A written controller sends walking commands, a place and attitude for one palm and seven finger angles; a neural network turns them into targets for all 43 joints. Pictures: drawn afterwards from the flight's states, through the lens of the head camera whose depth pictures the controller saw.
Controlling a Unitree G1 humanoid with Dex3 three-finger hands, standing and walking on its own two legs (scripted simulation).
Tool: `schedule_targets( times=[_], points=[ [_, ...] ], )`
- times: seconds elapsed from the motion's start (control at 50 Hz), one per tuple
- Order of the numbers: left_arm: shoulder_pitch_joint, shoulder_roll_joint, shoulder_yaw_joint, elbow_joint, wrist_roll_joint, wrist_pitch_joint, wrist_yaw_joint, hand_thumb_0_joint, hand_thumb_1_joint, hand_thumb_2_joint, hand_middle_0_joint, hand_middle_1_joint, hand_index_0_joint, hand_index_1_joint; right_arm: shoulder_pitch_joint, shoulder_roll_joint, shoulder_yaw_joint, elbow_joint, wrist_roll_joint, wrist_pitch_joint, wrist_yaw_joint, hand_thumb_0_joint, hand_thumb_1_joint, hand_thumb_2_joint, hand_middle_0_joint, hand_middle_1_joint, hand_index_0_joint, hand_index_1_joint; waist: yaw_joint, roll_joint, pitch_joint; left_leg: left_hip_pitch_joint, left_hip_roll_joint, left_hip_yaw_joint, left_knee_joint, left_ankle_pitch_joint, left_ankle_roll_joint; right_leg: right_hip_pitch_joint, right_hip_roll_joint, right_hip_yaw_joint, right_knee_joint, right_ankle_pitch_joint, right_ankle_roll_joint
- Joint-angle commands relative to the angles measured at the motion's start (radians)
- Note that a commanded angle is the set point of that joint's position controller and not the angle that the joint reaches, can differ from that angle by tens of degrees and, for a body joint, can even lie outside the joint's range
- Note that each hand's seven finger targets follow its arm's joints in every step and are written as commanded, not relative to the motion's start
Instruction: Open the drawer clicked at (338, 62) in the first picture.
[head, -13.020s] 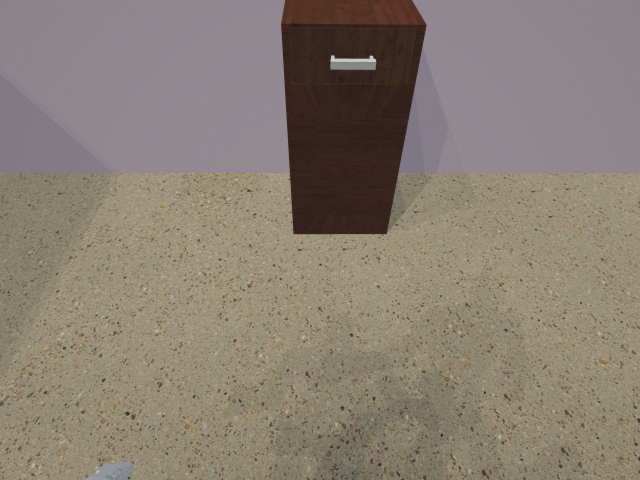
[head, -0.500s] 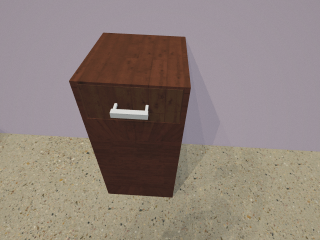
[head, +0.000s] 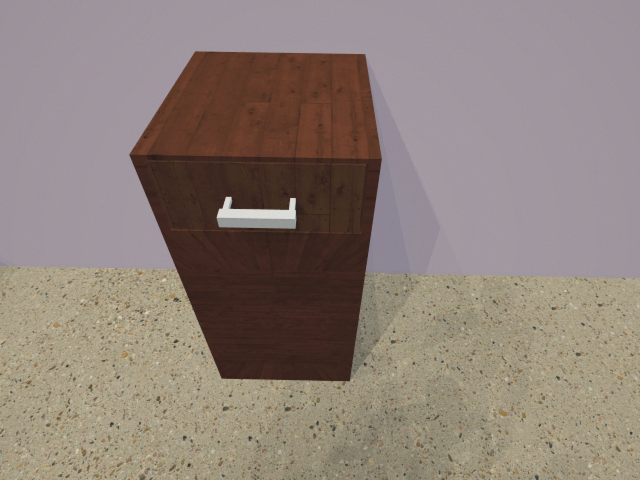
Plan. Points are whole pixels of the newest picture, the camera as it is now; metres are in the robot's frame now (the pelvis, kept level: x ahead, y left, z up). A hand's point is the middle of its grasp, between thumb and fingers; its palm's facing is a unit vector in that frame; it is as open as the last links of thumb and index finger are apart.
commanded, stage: look again from close up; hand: left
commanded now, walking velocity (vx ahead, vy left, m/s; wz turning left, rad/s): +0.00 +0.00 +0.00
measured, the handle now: (258, 210) +0.55 +0.13 +0.01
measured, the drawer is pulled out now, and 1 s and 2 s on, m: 0.00 0.00 0.00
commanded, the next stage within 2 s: raise the hand with hooked fingers in 0.32 s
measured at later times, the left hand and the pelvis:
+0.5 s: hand out of the picture +0.08 +0.18 -0.14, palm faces -0.07 -0.94 -0.32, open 7.3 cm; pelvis +0.03 +0.00 +0.01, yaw -2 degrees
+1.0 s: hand (163, 439) +0.18 +0.20 -0.02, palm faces +0.07 -0.05 -1.00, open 9.5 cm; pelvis +0.01 -0.06 -0.04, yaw +0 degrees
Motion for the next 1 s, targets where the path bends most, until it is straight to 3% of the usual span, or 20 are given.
schedule_targets(
  times=[0.0, 0.04, 0.2, 0.38, 0.4, 0.42, 0.44, 0.46, 0.48, 0.5, 0.54, 0.58, 0.64, 0.66, 0.72, 0.76, 0.82, 0.86, 0.94, 0.98],
  points=[
    [0.080, 0.083, 0.018, -0.041, -0.001, -0.011, -0.002, 0.000, 0.900, 0.900, -0.200, -0.300, -0.200, -0.300, 0.009, -0.107, -0.009, -0.051, 0.009, -0.021, -0.001, 0.000, -0.900, -0.900, 0.200, 0.300, 0.200, 0.300, 0.048, -0.004, 0.144, -0.078, 0.136, -0.209, -0.295, -0.190, 0.043, -0.044, -0.042, 0.044, -0.082, -0.020, -0.043],
    [0.071, 0.087, 0.015, -0.042, -0.002, -0.013, -0.004, 0.000, 0.900, 0.900, -0.200, -0.300, -0.200, -0.300, 0.002, -0.111, -0.010, -0.053, 0.011, -0.022, -0.001, 0.000, -0.900, -0.900, 0.200, 0.300, 0.200, 0.300, 0.044, -0.069, 0.150, -0.062, 0.116, -0.173, -0.282, -0.160, 0.031, -0.043, -0.062, 0.072, -0.119, 0.003, -0.045],
    [0.042, 0.126, 0.017, -0.053, -0.006, -0.014, -0.005, 0.000, 0.900, 0.900, -0.200, -0.300, -0.200, -0.300, -0.002, -0.129, -0.003, -0.020, 0.012, -0.036, -0.005, 0.000, -0.900, -0.900, 0.200, 0.300, 0.200, 0.300, 0.037, -0.051, 0.029, 0.118, 0.112, -0.122, -0.240, 0.116, 0.027, -0.005, -0.092, 0.079, -0.142, 0.129, -0.027],
    [0.030, 0.140, 0.012, -0.032, -0.006, -0.011, -0.006, 0.000, 0.900, 0.900, -0.200, -0.300, -0.200, -0.300, -0.036, -0.135, 0.002, 0.005, 0.016, -0.036, -0.010, 0.000, -0.900, -0.900, 0.200, 0.300, 0.200, 0.300, 0.034, -0.034, 0.026, 0.177, 0.108, -0.087, -0.204, 0.249, 0.017, 0.004, -0.107, 0.094, -0.167, 0.217, -0.018],
    [0.056, 0.147, 0.011, -0.026, 0.009, -0.028, 0.031, 0.000, 0.900, 0.900, -0.200, -0.300, -0.200, -0.300, -0.091, -0.157, -0.002, -0.064, 0.024, -0.038, -0.007, 0.000, -0.900, -0.900, 0.200, 0.300, 0.200, 0.300, 0.046, -0.078, 0.087, 0.135, 0.120, -0.093, -0.045, 0.384, -0.009, -0.052, -0.123, 0.134, -0.202, 0.401, -0.010],
    [-0.699, 0.506, 0.043, -1.575, 0.167, -0.173, 0.064, 0.000, 0.877, 0.890, -0.202, -0.315, -0.202, -0.315, -0.065, -0.320, -0.041, -0.418, 0.072, -0.177, -0.032, 0.000, -0.900, -0.900, 0.200, 0.300, 0.200, 0.300, -0.049, 0.234, -0.396, 0.448, 0.035, -0.043, -0.153, 0.415, 0.004, -0.132, -0.021, 0.084, -0.057, 0.388, -0.043],
    [-0.219, 0.417, 0.058, -1.338, 0.177, -0.106, 0.132, 0.000, 0.853, 0.880, -0.203, -0.330, -0.203, -0.330, -0.132, -0.221, 0.002, -0.353, 0.051, -0.283, -0.075, 0.000, -0.900, -0.900, 0.200, 0.300, 0.200, 0.300, 0.042, 0.415, -0.397, 0.570, 0.100, -0.085, -0.190, 0.496, -0.053, -0.192, -0.023, -0.016, 0.087, 0.111, -0.050],
    [-0.163, 0.326, 0.032, -1.293, 0.120, -0.033, 0.183, 0.000, 0.830, 0.870, -0.205, -0.345, -0.205, -0.345, -0.135, -0.214, -0.021, -0.284, 0.056, -0.316, -0.089, 0.000, -0.900, -0.900, 0.200, 0.300, 0.200, 0.300, 0.022, 0.308, -0.314, 0.431, 0.102, -0.102, -0.244, 0.347, -0.094, -0.239, -0.008, -0.032, 0.138, -0.030, -0.033],
    [0.171, 0.073, -0.114, -1.028, 0.146, 0.078, 0.184, 0.000, 0.807, 0.860, -0.207, -0.360, -0.207, -0.360, -0.142, -0.149, -0.015, -0.285, 0.083, -0.311, -0.087, 0.000, -0.900, -0.900, 0.200, 0.300, 0.200, 0.300, 0.018, 0.190, -0.151, 0.317, 0.102, -0.111, -0.265, 0.225, -0.057, -0.298, -0.010, -0.020, 0.160, -0.065, -0.023],
    [-0.064, 0.124, -0.130, -1.311, 0.176, 0.060, 0.197, 0.000, 0.783, 0.850, -0.208, -0.375, -0.208, -0.375, -0.175, -0.188, -0.019, -0.385, 0.065, -0.312, -0.074, 0.000, -0.900, -0.900, 0.200, 0.300, 0.200, 0.300, 0.012, 0.150, -0.090, 0.203, 0.083, -0.112, -0.235, 0.120, -0.044, -0.278, -0.026, -0.017, 0.109, -0.032, -0.024],
    [0.002, 0.210, -0.097, -1.234, 0.376, 0.060, 0.252, 0.000, 0.737, 0.830, -0.212, -0.405, -0.212, -0.405, -0.204, -0.220, -0.028, -0.438, 0.036, -0.295, -0.069, 0.000, -0.900, -0.900, 0.200, 0.300, 0.200, 0.300, 0.004, 0.036, -0.042, 0.062, 0.045, -0.084, -0.133, -0.011, -0.025, -0.312, -0.007, -0.021, 0.020, 0.017, -0.041],
    [0.170, 0.230, -0.063, -1.113, 0.558, 0.086, 0.295, 0.000, 0.690, 0.810, -0.215, -0.435, -0.215, -0.435, -0.221, -0.233, -0.045, -0.507, 0.009, -0.235, -0.046, 0.000, -0.900, -0.900, 0.200, 0.300, 0.200, 0.300, 0.054, -0.125, -0.083, -0.010, 0.016, -0.062, -0.048, 0.063, -0.020, -0.317, 0.014, 0.005, 0.013, 0.027, -0.050],
    [0.373, 0.123, -0.135, -0.967, 0.794, 0.080, 0.318, 0.000, 0.620, 0.780, -0.220, -0.480, -0.220, -0.480, -0.312, -0.228, -0.066, -0.574, -0.015, -0.107, 0.001, 0.000, -0.900, -0.900, 0.200, 0.300, 0.200, 0.300, 0.110, -0.394, 0.002, -0.172, 0.000, -0.011, 0.029, 0.034, -0.026, -0.389, 0.018, 0.059, 0.045, 0.016, -0.048],
    [0.405, 0.145, -0.104, -0.967, 0.856, 0.063, 0.317, 0.000, 0.597, 0.770, -0.222, -0.495, -0.222, -0.495, -0.333, -0.222, -0.073, -0.591, -0.006, -0.069, 0.021, 0.000, -0.900, -0.900, 0.200, 0.300, 0.200, 0.300, 0.149, -0.386, -0.042, -0.188, -0.006, -0.001, 0.033, 0.065, -0.029, -0.339, 0.012, 0.093, 0.065, 0.087, -0.057],
    [0.311, 0.282, -0.014, -1.114, 0.977, 0.012, 0.345, 0.000, 0.527, 0.740, -0.227, -0.540, -0.227, -0.540, -0.390, -0.210, -0.058, -0.649, -0.003, -0.004, 0.046, 0.000, -0.900, -0.900, 0.200, 0.300, 0.200, 0.300, 0.194, -0.270, -0.165, -0.238, -0.030, 0.016, 0.080, 0.072, -0.028, -0.283, -0.010, 0.153, 0.132, 0.178, -0.058],
    [0.203, 0.388, 0.068, -1.222, 1.034, -0.009, 0.388, 0.000, 0.480, 0.720, -0.230, -0.570, -0.230, -0.570, -0.397, -0.201, -0.055, -0.666, -0.016, 0.021, 0.043, 0.000, -0.900, -0.900, 0.200, 0.300, 0.200, 0.300, 0.199, -0.155, -0.209, -0.238, -0.048, 0.024, 0.111, 0.044, -0.023, -0.283, -0.013, 0.193, 0.138, 0.163, -0.057],
    [-0.053, 0.456, 0.127, -1.385, 1.078, -0.043, 0.471, 0.000, 0.410, 0.690, -0.235, -0.615, -0.235, -0.615, -0.391, -0.180, -0.054, -0.686, -0.048, 0.050, 0.016, 0.000, -0.900, -0.900, 0.200, 0.300, 0.200, 0.300, 0.161, 0.055, -0.344, -0.120, -0.061, 0.016, 0.195, 0.061, -0.011, -0.363, -0.015, 0.255, 0.149, 0.135, -0.066],
    [-0.256, 0.521, 0.162, -1.490, 1.076, -0.091, 0.512, 0.000, 0.363, 0.670, -0.238, -0.645, -0.238, -0.645, -0.386, -0.173, -0.053, -0.660, -0.063, 0.056, -0.005, 0.000, -0.900, -0.900, 0.200, 0.300, 0.200, 0.300, 0.111, 0.048, -0.367, -0.090, -0.063, -0.009, 0.279, 0.055, -0.003, -0.421, -0.027, 0.317, 0.129, 0.102, -0.063],
    [-0.264, 0.480, 0.126, -1.411, 1.006, -0.160, 0.509, 0.000, 0.270, 0.630, -0.245, -0.705, -0.245, -0.705, -0.370, -0.181, -0.054, -0.629, -0.059, 0.027, -0.021, 0.000, -0.900, -0.900, 0.200, 0.300, 0.200, 0.300, 0.048, 0.008, -0.277, -0.126, -0.058, -0.032, 0.339, 0.010, 0.001, -0.451, -0.034, 0.343, 0.094, 0.093, -0.051],
    [-0.266, 0.459, 0.103, -1.343, 0.971, -0.127, 0.477, 0.000, 0.223, 0.610, -0.248, -0.735, -0.248, -0.735, -0.378, -0.185, -0.051, -0.614, -0.051, 0.024, -0.023, 0.000, -0.900, -0.900, 0.200, 0.300, 0.200, 0.300, 0.032, -0.034, -0.255, -0.181, -0.054, -0.034, 0.313, -0.004, 0.003, -0.389, -0.042, 0.328, 0.083, 0.169, -0.029]
  ],
)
